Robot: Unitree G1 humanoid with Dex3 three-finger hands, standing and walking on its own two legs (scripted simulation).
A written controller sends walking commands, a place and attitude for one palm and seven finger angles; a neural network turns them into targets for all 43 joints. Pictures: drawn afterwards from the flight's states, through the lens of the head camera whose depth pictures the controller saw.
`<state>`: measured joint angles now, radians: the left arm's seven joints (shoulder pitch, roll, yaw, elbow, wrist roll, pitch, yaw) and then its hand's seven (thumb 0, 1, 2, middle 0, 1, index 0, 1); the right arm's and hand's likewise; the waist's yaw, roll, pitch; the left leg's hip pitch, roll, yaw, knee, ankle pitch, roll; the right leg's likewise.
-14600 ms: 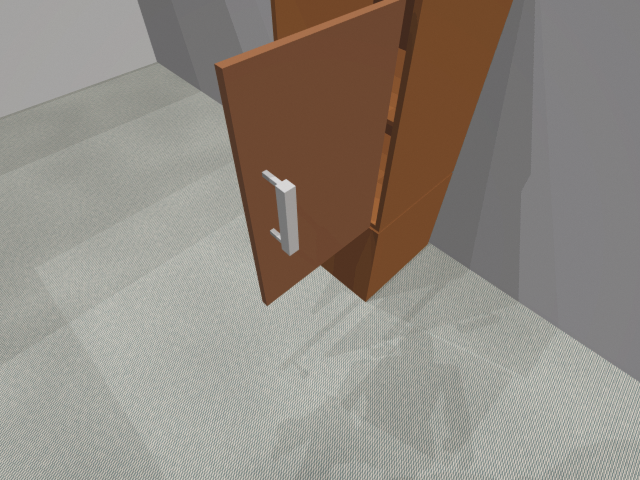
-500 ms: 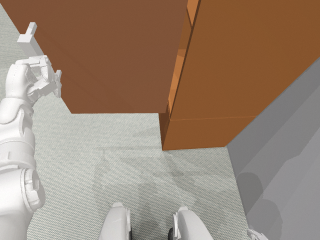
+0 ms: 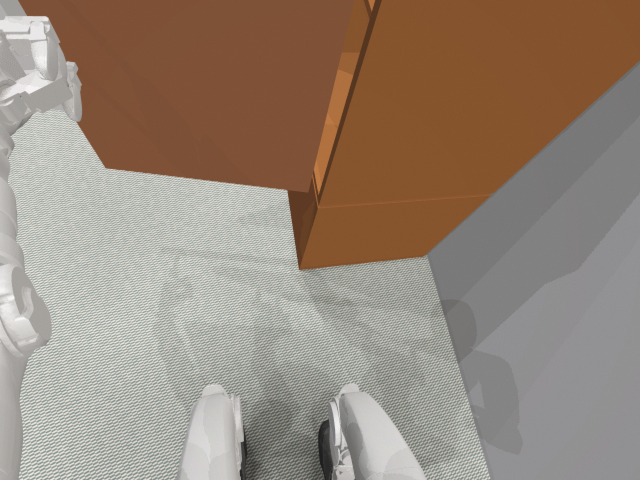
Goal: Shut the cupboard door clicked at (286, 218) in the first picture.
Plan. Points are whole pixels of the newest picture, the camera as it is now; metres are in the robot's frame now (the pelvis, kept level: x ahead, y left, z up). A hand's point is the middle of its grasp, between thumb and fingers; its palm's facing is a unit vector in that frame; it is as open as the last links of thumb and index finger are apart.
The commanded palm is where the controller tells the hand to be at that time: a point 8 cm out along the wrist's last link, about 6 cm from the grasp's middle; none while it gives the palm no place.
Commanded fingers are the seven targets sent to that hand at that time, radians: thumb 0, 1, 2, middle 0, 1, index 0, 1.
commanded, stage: push the door shut along its arc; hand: left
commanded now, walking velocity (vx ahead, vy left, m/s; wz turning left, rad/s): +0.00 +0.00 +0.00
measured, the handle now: (32, 31) +0.61 +0.28 +0.09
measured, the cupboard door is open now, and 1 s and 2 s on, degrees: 78 68 68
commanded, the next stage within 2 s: pull the fist back off the door in 0.64 s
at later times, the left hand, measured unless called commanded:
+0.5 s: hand (111, 43) +0.59 +0.20 +0.10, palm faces -0.25 -0.97 -0.01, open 3.1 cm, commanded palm +0.61 +0.21 +0.09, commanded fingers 0.00 0.90 0.90 -1.30 -1.50 -1.30 -1.50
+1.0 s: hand (138, 32) +0.62 +0.18 +0.09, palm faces +0.11 -0.99 -0.02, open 2.9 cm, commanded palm +0.59 +0.20 +0.09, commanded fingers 0.00 0.90 0.90 -1.30 -1.50 -1.30 -1.50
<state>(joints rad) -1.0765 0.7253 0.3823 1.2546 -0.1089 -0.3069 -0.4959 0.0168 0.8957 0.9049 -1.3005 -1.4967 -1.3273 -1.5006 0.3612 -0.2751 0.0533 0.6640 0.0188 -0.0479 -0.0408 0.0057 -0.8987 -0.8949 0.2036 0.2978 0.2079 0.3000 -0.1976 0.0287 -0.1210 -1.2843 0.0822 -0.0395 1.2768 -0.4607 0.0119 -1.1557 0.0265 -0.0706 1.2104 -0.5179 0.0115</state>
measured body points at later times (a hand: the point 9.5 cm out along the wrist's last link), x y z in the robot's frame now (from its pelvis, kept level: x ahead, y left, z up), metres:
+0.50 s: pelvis +0.00 +0.01 -0.02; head +0.19 +0.05 +0.39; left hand +0.59 +0.25 +0.10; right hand -0.02 -0.26 -0.10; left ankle +0.06 +0.11 -0.62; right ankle +0.03 -0.14 -0.62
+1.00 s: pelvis +0.01 +0.00 -0.01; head +0.21 +0.02 +0.39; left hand +0.61 +0.23 +0.09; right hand -0.04 -0.24 -0.11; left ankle +0.06 +0.11 -0.62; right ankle +0.03 -0.14 -0.62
